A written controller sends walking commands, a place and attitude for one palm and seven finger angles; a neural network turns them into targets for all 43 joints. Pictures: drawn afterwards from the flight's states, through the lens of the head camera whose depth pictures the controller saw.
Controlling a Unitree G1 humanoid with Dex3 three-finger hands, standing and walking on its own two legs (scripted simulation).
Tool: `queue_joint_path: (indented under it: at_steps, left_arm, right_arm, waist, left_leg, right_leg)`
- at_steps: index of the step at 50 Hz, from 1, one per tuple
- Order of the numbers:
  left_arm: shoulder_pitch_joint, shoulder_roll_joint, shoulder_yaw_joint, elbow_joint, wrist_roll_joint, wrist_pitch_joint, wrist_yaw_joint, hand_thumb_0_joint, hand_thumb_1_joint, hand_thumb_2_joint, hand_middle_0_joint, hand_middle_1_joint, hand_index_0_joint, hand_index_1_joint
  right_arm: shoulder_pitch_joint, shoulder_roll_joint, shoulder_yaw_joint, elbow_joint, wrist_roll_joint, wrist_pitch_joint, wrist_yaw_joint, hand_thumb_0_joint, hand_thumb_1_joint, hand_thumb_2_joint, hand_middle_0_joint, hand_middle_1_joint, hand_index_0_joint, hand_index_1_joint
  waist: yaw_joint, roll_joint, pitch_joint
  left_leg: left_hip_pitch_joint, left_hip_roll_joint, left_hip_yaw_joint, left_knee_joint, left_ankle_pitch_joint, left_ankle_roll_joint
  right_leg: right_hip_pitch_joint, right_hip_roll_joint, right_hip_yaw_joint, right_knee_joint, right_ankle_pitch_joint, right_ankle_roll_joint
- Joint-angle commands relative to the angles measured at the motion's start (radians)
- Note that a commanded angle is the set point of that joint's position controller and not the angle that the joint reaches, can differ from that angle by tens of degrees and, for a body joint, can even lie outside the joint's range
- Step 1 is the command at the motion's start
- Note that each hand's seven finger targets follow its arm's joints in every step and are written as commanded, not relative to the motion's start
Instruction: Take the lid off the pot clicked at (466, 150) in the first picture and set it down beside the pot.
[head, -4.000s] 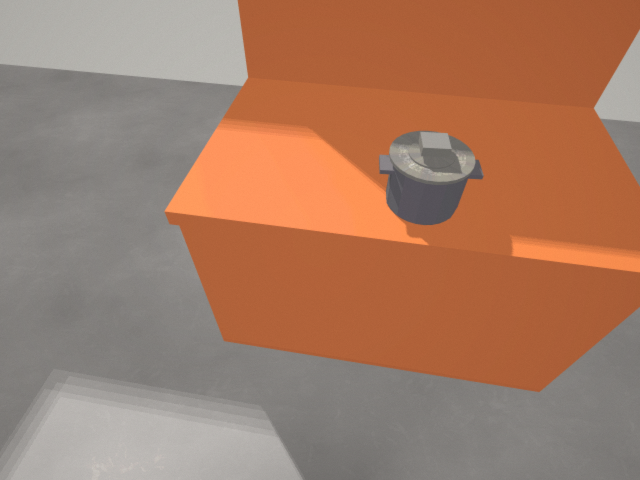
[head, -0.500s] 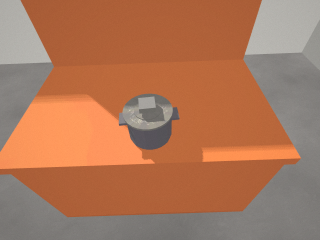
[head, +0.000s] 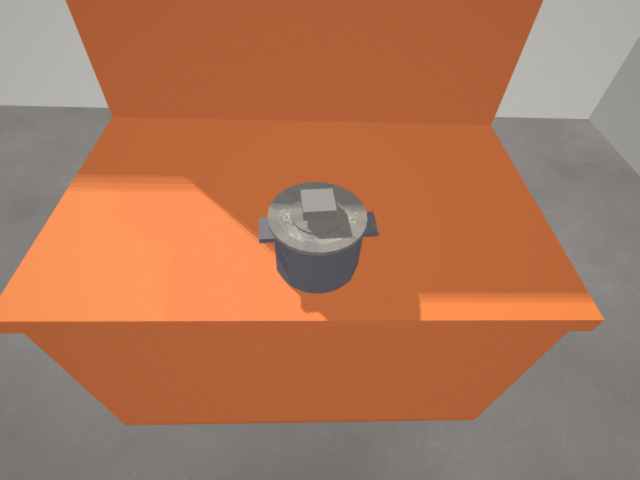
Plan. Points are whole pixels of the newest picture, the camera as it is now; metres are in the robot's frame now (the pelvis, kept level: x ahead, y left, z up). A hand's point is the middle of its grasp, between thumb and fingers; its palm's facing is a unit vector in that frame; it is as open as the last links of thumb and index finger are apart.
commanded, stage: look again from close up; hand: left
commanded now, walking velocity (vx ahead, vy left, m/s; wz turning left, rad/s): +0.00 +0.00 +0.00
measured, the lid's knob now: (318, 204) +0.52 +0.04 +0.04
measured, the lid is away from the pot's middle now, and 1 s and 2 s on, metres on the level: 0.00 0.00 0.00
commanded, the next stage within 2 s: shuffle to correct the standing spot in 1.44 s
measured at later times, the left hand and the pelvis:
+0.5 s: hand out of the picture +0.06 +0.16 -0.18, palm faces +0.02 -0.97 -0.23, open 7.3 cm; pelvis +0.04 -0.02 -0.01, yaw +0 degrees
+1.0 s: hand out of the picture +0.02 +0.17 -0.18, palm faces +0.02 -0.98 -0.20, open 7.4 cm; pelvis +0.02 -0.01 +0.00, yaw +0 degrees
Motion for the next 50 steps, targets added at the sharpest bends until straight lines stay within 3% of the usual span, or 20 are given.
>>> queue_joint_path:
  at_steps: [1,2,3,4,5,6,9,11,12,14,15,18,21,24,26,29,41,50]
  left_arm:
    - [0.098,0.056,-0.007,0.003,-0.007,-0.038,0.014,0.0,0.9,0.9,-0.2,-0.3,-0.2,-0.3]
    - [0.12,0.08,-0.018,0.014,0.016,-0.046,0.048,0.0,0.9,0.9,-0.2,-0.3,-0.2,-0.3]
    - [0.048,0.113,-0.03,-0.035,0.001,-0.049,0.038,0.0,0.9,0.9,-0.2,-0.3,-0.2,-0.3]
    - [0.027,0.091,-0.028,-0.046,-0.001,-0.055,0.03,0.0,0.9,0.9,-0.2,-0.3,-0.2,-0.3]
    - [0.039,0.095,-0.023,-0.047,-0.006,-0.059,0.024,0.0,0.9,0.9,-0.2,-0.3,-0.2,-0.3]
    - [0.03,0.077,-0.025,-0.054,-0.008,-0.062,0.027,0.0,0.9,0.9,-0.2,-0.3,-0.2,-0.3]
    - [0.039,0.057,-0.03,-0.056,-0.011,-0.071,0.031,0.0,0.9,0.9,-0.2,-0.3,-0.2,-0.3]
    - [0.047,0.054,-0.029,-0.058,-0.012,-0.07,0.032,0.0,0.9,0.9,-0.2,-0.3,-0.2,-0.3]
    - [0.059,0.058,-0.027,-0.055,-0.012,-0.072,0.035,0.0,0.9,0.9,-0.2,-0.3,-0.2,-0.3]
    - [0.075,0.069,-0.026,-0.048,-0.014,-0.072,0.037,0.0,0.9,0.9,-0.2,-0.3,-0.2,-0.3]
    - [0.064,0.076,-0.026,-0.054,-0.017,-0.067,0.034,0.0,0.9,0.9,-0.2,-0.3,-0.2,-0.3]
    - [0.065,0.08,-0.022,-0.063,-0.014,-0.064,0.038,0.0,0.9,0.9,-0.2,-0.3,-0.2,-0.3]
    - [0.053,0.088,-0.021,-0.081,-0.016,-0.057,0.036,0.0,0.9,0.9,-0.2,-0.3,-0.2,-0.3]
    - [0.065,0.098,-0.019,-0.082,-0.015,-0.059,0.038,0.0,0.9,0.9,-0.2,-0.3,-0.2,-0.3]
    - [0.05,0.102,-0.018,-0.092,-0.016,-0.053,0.036,0.0,0.9,0.9,-0.2,-0.3,-0.2,-0.3]
    - [0.051,0.102,-0.019,-0.093,-0.013,-0.053,0.035,0.0,0.9,0.9,-0.2,-0.3,-0.2,-0.3]
    - [0.048,0.095,-0.027,-0.092,-0.011,-0.041,0.028,0.0,0.9,0.9,-0.2,-0.3,-0.2,-0.3]
    - [0.061,0.098,-0.032,-0.08,-0.012,-0.042,0.025,0.0,0.9,0.9,-0.2,-0.3,-0.2,-0.3]
  right_arm:
    - [0.037,-0.094,-0.014,-0.021,0.018,-0.022,-0.012,0.0,-0.9,-0.9,0.2,0.3,0.2,0.3]
    - [-0.051,-0.158,-0.012,-0.078,0.018,-0.029,0.001,0.0,-0.9,-0.9,0.2,0.3,0.2,0.3]
    - [-0.008,-0.087,-0.005,-0.11,0.01,-0.019,0.012,0.0,-0.9,-0.9,0.2,0.3,0.2,0.3]
    - [0.004,-0.094,-0.008,-0.081,0.004,-0.017,0.015,0.0,-0.9,-0.9,0.2,0.3,0.2,0.3]
    - [0.045,-0.087,-0.005,-0.077,0.004,-0.014,0.019,0.0,-0.9,-0.9,0.2,0.3,0.2,0.3]
    - [0.065,-0.097,-0.006,-0.081,0.005,-0.014,0.017,0.0,-0.9,-0.9,0.2,0.3,0.2,0.3]
    - [0.081,-0.093,0.002,-0.066,0.008,-0.029,0.01,0.0,-0.9,-0.9,0.2,0.3,0.2,0.3]
    - [0.075,-0.09,0.006,-0.064,0.01,-0.029,0.006,0.0,-0.9,-0.9,0.2,0.3,0.2,0.3]
    - [0.081,-0.087,0.007,-0.059,0.011,-0.03,0.003,0.0,-0.9,-0.9,0.2,0.3,0.2,0.3]
    - [0.074,-0.082,0.01,-0.052,0.014,-0.028,-0.002,0.0,-0.9,-0.9,0.2,0.3,0.2,0.3]
    - [0.075,-0.076,0.011,-0.051,0.015,-0.025,-0.003,0.0,-0.9,-0.9,0.2,0.3,0.2,0.3]
    - [0.063,-0.078,0.01,-0.041,0.016,-0.022,-0.004,0.0,-0.9,-0.9,0.2,0.3,0.2,0.3]
    - [0.056,-0.087,0.01,-0.037,0.015,-0.021,-0.005,0.0,-0.9,-0.9,0.2,0.3,0.2,0.3]
    - [0.045,-0.095,0.009,-0.036,0.016,-0.023,-0.007,0.0,-0.9,-0.9,0.2,0.3,0.2,0.3]
    - [0.038,-0.103,0.007,-0.037,0.015,-0.024,-0.009,0.0,-0.9,-0.9,0.2,0.3,0.2,0.3]
    - [0.029,-0.107,0.008,-0.036,0.016,-0.026,-0.009,0.0,-0.9,-0.9,0.2,0.3,0.2,0.3]
    - [0.004,-0.123,0.006,-0.04,0.015,-0.027,-0.007,0.0,-0.9,-0.9,0.2,0.3,0.2,0.3]
    - [0.002,-0.118,0.008,-0.027,0.016,-0.03,-0.003,0.0,-0.9,-0.9,0.2,0.3,0.2,0.3]
  waist:
    - [0.001,-0.013,0.038]
    - [0.024,0.072,0.108]
    - [-0.027,0.083,0.059]
    - [-0.036,0.108,0.057]
    - [-0.027,0.023,-0.042]
    - [-0.04,-0.003,-0.031]
    - [-0.035,0.012,-0.023]
    - [-0.025,0.033,0.008]
    - [-0.025,0.009,0.009]
    - [-0.018,-0.017,0.023]
    - [-0.019,0.001,0.026]
    - [-0.017,-0.029,0.053]
    - [-0.013,0.009,0.039]
    - [-0.009,0.005,0.004]
    - [-0.01,0.048,-0.005]
    - [-0.01,0.067,-0.005]
    - [-0.004,0.053,0.048]
    - [0.004,0.041,0.053]
  left_leg:
    - [-0.085,0.139,-0.122,-0.021,0.056,0.01]
    - [-0.045,0.127,-0.048,0.128,0.093,-0.028]
    - [-0.056,0.085,-0.064,0.105,-0.131,-0.026]
    - [-0.051,0.093,-0.073,0.113,-0.046,-0.011]
    - [-0.025,0.109,-0.07,0.128,-0.012,-0.005]
    - [-0.035,0.109,-0.074,0.134,-0.007,-0.003]
    - [-0.025,0.126,-0.082,0.128,0.157,-0.001]
    - [-0.022,0.125,-0.086,0.124,0.203,-0.004]
    - [-0.026,0.128,-0.08,0.129,0.229,-0.006]
    - [-0.037,0.117,-0.062,0.123,0.174,-0.013]
    - [-0.033,0.114,-0.06,0.102,0.158,-0.014]
    - [-0.039,0.111,-0.055,0.095,0.136,-0.017]
    - [-0.009,0.115,-0.065,0.081,0.188,-0.014]
    - [0.016,0.118,-0.057,0.085,0.21,-0.016]
    - [0.037,0.123,-0.065,0.079,0.259,-0.014]
    - [0.055,0.131,-0.07,0.067,0.277,-0.012]
    - [0.063,0.142,-0.093,0.016,0.246,-0.001]
    - [0.06,0.14,-0.096,-0.008,0.198,0.005]
  right_leg:
    - [0.117,-0.078,0.128,-0.314,0.246,-0.021]
    - [-0.027,-0.087,0.132,-0.284,0.416,-0.027]
    - [-0.072,-0.109,0.146,-0.307,0.003,-0.052]
    - [-0.071,-0.072,0.144,-0.263,0.03,-0.073]
    - [-0.007,-0.068,0.129,-0.257,0.066,-0.083]
    - [-0.011,-0.066,0.122,-0.254,0.074,-0.079]
    - [0.03,-0.063,0.092,-0.195,0.355,-0.074]
    - [0.03,-0.062,0.084,-0.179,0.432,-0.07]
    - [0.049,-0.065,0.081,-0.171,0.52,-0.067]
    - [0.078,-0.081,0.088,-0.169,0.656,-0.057]
    - [0.078,-0.08,0.087,-0.171,0.638,-0.056]
    - [0.083,-0.081,0.091,-0.182,0.666,-0.043]
    - [0.081,-0.071,0.08,-0.186,0.594,-0.035]
    - [0.112,-0.079,0.085,-0.191,0.666,-0.028]
    - [0.102,-0.072,0.077,-0.19,0.61,-0.028]
    - [0.095,-0.071,0.08,-0.202,0.569,-0.037]
    - [0.048,-0.058,0.068,-0.243,0.369,-0.039]
    - [0.046,-0.064,0.069,-0.261,0.325,-0.038]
